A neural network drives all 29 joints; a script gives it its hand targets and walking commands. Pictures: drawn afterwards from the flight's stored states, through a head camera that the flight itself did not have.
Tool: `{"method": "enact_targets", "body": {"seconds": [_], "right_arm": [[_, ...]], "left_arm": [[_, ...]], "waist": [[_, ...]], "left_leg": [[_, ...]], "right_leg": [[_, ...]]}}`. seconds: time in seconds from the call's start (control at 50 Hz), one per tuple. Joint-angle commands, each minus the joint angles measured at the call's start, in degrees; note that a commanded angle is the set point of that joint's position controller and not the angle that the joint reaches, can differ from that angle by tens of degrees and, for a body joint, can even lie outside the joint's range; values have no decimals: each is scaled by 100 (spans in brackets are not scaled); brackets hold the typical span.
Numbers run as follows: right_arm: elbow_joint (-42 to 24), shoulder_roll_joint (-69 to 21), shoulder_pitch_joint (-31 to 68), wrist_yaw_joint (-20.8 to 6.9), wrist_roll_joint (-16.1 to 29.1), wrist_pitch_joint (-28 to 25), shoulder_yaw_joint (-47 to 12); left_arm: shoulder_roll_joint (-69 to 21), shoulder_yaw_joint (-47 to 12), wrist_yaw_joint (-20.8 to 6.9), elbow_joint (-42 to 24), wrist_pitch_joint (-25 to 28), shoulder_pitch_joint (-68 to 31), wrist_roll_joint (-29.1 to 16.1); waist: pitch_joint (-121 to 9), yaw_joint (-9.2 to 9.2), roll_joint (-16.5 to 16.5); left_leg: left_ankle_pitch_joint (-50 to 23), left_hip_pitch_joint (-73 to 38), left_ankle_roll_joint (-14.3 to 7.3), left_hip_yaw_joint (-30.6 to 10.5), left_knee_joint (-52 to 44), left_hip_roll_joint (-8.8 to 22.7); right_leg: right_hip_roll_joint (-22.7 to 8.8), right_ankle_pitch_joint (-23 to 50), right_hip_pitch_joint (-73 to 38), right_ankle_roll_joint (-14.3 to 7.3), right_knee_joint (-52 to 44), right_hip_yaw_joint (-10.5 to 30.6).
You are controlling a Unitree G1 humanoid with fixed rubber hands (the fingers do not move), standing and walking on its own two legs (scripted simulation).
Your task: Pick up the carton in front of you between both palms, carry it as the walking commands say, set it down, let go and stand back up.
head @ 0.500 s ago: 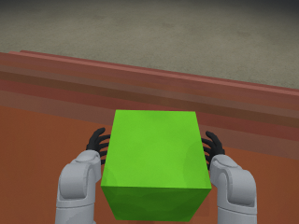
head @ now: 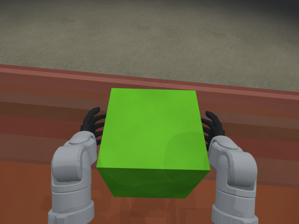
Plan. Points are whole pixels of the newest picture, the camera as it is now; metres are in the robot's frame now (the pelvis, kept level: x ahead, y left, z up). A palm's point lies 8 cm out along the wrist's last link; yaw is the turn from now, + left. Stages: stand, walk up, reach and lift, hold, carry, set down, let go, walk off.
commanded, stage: carry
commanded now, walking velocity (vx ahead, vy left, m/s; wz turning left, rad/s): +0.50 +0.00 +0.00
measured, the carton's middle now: (151, 147) +0.31 -0.01 +0.03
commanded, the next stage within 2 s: none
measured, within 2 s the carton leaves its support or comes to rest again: neither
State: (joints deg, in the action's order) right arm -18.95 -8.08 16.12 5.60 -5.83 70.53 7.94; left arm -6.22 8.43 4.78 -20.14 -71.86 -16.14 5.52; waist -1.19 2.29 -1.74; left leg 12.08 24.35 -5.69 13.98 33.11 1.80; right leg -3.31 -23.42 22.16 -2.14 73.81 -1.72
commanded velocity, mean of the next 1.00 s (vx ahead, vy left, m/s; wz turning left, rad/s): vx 0.50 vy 0.00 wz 0.00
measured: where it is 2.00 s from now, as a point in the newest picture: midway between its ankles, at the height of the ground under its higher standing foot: (130, 119)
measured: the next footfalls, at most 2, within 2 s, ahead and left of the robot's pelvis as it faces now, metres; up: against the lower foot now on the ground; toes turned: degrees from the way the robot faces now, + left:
right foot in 0.36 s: +0.41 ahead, -0.08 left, +0.00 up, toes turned -4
left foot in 0.94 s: +0.74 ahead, +0.06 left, -0.15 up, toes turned +2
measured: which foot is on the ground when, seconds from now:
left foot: down 0.00-0.38, up 0.40-0.92, down 0.94-1.00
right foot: up 0.00-0.34, down 0.36-0.96, up 0.98-1.00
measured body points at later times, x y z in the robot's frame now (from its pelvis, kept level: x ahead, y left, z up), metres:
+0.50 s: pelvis +0.32 -0.03 -0.01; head +0.38 -0.03 +0.44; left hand +0.68 +0.15 +0.08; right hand +0.71 -0.15 +0.08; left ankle +0.18 +0.09 -0.62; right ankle +0.37 -0.07 -0.72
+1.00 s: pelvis +0.66 +0.03 -0.14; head +0.63 +0.04 +0.31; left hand +1.04 +0.16 +0.02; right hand +1.02 -0.14 +0.03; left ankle +0.70 +0.06 -0.86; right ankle +0.47 -0.09 -0.64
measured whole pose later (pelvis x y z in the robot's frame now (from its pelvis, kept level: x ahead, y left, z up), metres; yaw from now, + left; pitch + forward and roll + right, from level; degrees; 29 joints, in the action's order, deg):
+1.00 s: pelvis +0.66 +0.03 -0.14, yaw +1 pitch -1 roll -2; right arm 13.1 -0.6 42.8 6.7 -5.7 69.0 12.1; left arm 2.2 12.7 6.1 14.1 -68.4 -42.7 2.1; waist -4.8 4.9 1.1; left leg 11.1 20.5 -7.0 6.0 37.1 -3.6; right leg 3.6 -36.0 17.6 -2.5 94.6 -1.2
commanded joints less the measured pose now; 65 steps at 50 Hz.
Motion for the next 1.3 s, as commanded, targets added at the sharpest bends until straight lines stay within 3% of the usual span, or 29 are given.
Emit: {"method": "enact_targets", "body": {"seconds": [0.0, 0.12, 0.24, 0.32, 0.34, 0.36, 0.38, 0.4, 0.44, 0.48, 0.6, 0.66, 0.76, 0.8, 0.84, 0.86, 0.9, 0.92, 0.94, 0.96, 0.98, 1.02, 1.04, 1.06, 1.08, 1.14, 1.16, 1.18, 1.28], "right_arm": [[-152, -4548, 3517, -1433, 2610, 8, -4259], [944, -4369, 4442, -1412, 2657, -170, -3903], [1844, -4627, 5482, -1315, 2657, -274, -3443], [2179, -4893, 5942, -1217, 2655, -295, -3250], [2224, -4949, 6046, -1185, 2635, -299, -3215], [2241, -5005, 6052, -1154, 2574, -296, -3117], [2288, -5163, 5899, -1122, 2535, -256, -3028], [2199, -5156, 6115, -1080, 2455, -255, -3000], [1852, -5420, 6448, -1009, 2469, -277, -3049], [1618, -5549, 6395, -936, 2436, -285, -3076], [1237, -5344, 5674, -839, 2281, -350, -3459], [1161, -5136, 5671, -858, 2220, -353, -3602], [1691, -4779, 5646, -1014, 2132, -231, -3482], [2056, -4614, 5501, -1048, 2007, -203, -3197], [2334, -4545, 5405, -1061, 1931, -178, -2978], [2411, -4537, 5424, -1075, 1870, -167, -2833], [2666, -4476, 5532, -1152, 1892, -166, -2582], [2864, -4512, 5582, -1211, 2035, -163, -2523], [3092, -4483, 5677, -1278, 2200, -133, -2428], [3374, -4492, 6093, -1315, 2375, -139, -2450], [3355, -4743, 6264, -1366, 2668, -146, -2563], [2998, -5302, 7032, -1437, 3214, -176, -2747], [2754, -5488, 7522, -1434, 3402, -283, -2885], [2572, -5869, 7680, -1427, 3590, -354, -2939], [2328, -6042, 7824, -1407, 3649, -380, -2987], [2110, -6198, 7392, -1288, 3519, -464, -3122], [1987, -6162, 7360, -1261, 3432, -516, -3081], [2020, -6196, 7005, -1238, 3345, -521, -3134], [1875, -6011, 5872, -1236, 3016, -774, -3408]], "left_arm": [[-4685, -4205, -1148, 38, 103, -3371, -2218], [-4583, -3909, -985, 1096, 260, -4265, -2123], [-4882, -3552, -990, 1904, 357, -5431, -2382], [-5085, -3260, -1024, 2292, 376, -5787, -2517], [-5157, -3162, -1060, 2361, 388, -5803, -2532], [-5199, -3006, -1090, 2497, 367, -5791, -2553], [-5109, -3036, -1110, 2533, 395, -5852, -2551], [-5443, -3080, -1158, 2505, 381, -5982, -2686], [-5871, -3271, -1234, 1995, 424, -6511, -2950], [-6095, -3415, -1235, 1597, 431, -6757, -3131], [-5791, -3672, -1158, 1099, 427, -6138, -2953], [-5469, -3786, -1164, 1163, 406, -5912, -2828], [-5107, -3624, -1218, 1853, 385, -5611, -2686], [-5193, -3576, -1259, 2165, 395, -5722, -2735], [-5231, -3437, -1297, 2580, 443, -5780, -2749], [-5325, -3398, -1317, 2740, 466, -5754, -2765], [-5441, -3283, -1319, 2879, 485, -6071, -2721], [-5323, -3110, -1278, 2950, 451, -6304, -2645], [-5210, -2911, -1210, 3154, 408, -6384, -2436], [-4989, -2592, -1087, 3433, 284, -6438, -2216], [-4646, -2301, -941, 3574, 225, -6103, -1971], [-4663, -2036, -749, 3450, 279, -5989, -1792], [-4802, -2049, -731, 3087, 305, -6143, -1783], [-5003, -2176, -721, 2772, 345, -6493, -1867], [-5146, -2220, -728, 2667, 379, -6611, -1946], [-5560, -2519, -776, 2469, 510, -6294, -2167], [-5587, -2619, -806, 2346, 565, -6306, -2212], [-5703, -2762, -809, 2396, 595, -6140, -2218], [-5706, -3377, -838, 1935, 842, -5688, -2203]], "waist": [[-2072, -36, 612], [-1679, 7, 827], [-1332, 103, 875], [-2056, -505, 936], [-2440, -737, 452], [-2760, -703, -635], [-3386, -554, -1959], [-3139, -614, -1491], [-2749, -599, -405], [-2813, -546, -90], [-2870, -658, -388], [-2956, -690, -638], [-2041, -1188, -358], [-1599, -940, 132], [-1281, -671, -346], [-1779, -18, -763], [-2208, 1005, -79], [-1902, 1458, 1008], [-831, 1365, 1456], [-855, 414, 1737], [-1120, 32, 1293], [-1469, -90, 242], [-2277, -191, 1345], [-1990, -181, 388], [-1835, -31, 104], [-2439, 0, 281], [-2360, 162, -85], [-2432, 280, 161], [-2132, 500, 519]], "left_leg": [[-842, -2409, -353, -2110, -1481, 1560], [-1453, -2423, -502, -1395, -1416, 1284], [-2714, -2396, -393, -966, -1076, 936], [-4484, -2515, 141, -342, 660, 792], [-3461, -1943, 262, -351, 1941, 598], [-278, -917, 310, -538, 3153, 139], [1858, 751, 407, -1247, 4415, -739], [1719, 1259, 273, -1688, 4873, -478], [1270, 1455, 234, -1716, 4536, -171], [970, 1273, 303, -1738, 3964, -19], [899, 1859, 344, -1264, 2157, -89], [-170, 1901, 218, -1081, 2804, -142], [-1377, 3942, 311, -1235, 1505, -81], [-3508, 1733, 355, -915, -384, -183], [-4547, -511, 319, -750, -442, -227], [-4948, -1813, 190, -568, 857, -271], [-3531, -3193, 58, -372, 629, -423], [-3294, -3628, -281, -722, -346, -49], [-3831, -2936, -356, -1381, -787, 387], [-6032, -3128, -365, -2319, 544, 797], [-5144, -2920, -332, -3048, 0, 1189], [-3944, -2389, 67, -3224, 31, 933], [-3593, -2516, -549, -4608, 295, 1691], [-3133, -1940, -569, -4622, 90, 1596], [-3129, -1794, -558, -4335, 88, 1366], [-3937, -2377, -470, -3616, 676, 1170], [-2966, -2399, -150, -2935, 1328, 455], [-3166, -2714, 3, -2606, 1460, 150], [-3042, -1934, -41, -1711, 2185, -485]], "right_leg": [[-255, 563, 1467, -131, 145, 164], [-229, 1282, 2290, 3, -1122, -262], [237, 2076, 1593, -209, -3442, -813], [758, 1968, -617, -341, -4293, -1062], [489, 1980, -1690, -278, -4468, -723], [-740, 2586, -2666, -145, -4142, 935], [-1677, 2430, -3844, -1105, -4845, 3466], [-1643, 2456, -3846, -1319, -4960, 3249], [-1340, 3752, -3281, -1234, -4682, 2173], [-1244, 4071, -2995, -1140, -4617, 1721], [-1099, 5226, -3550, -1263, -4267, 1150], [-997, 6032, -3662, -1103, -3777, 745], [-628, 4669, -4741, -906, -3165, 1200], [-138, 3030, -2743, -691, -3342, 357], [-48, 2144, -839, -662, -3234, 27], [-305, 2970, -329, -506, -2329, -240], [-308, 4308, 15, -140, 139, -494], [216, 2477, 721, 56, 2289, -608], [1127, -1648, 1373, -8, 3830, -473], [1156, -1487, 2200, -28, 3256, 595], [718, -984, 2229, -4, 2128, 758], [397, -186, 2023, 77, 945, 643], [291, -179, 2112, 82, 1065, 871], [175, 283, 2055, 164, 310, 975], [180, 247, 2018, 217, -92, 751], [104, 1178, 2338, 19, 5, 483], [152, 2565, 2434, -116, -1278, 501], [421, 2946, 2455, -107, -1661, 57], [1040, 4510, 302, 18, -4398, -879]]}}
